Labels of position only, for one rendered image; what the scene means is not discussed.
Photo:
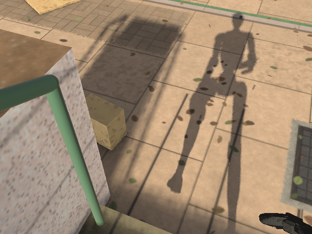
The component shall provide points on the right robot hand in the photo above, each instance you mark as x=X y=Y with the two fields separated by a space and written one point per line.
x=288 y=222

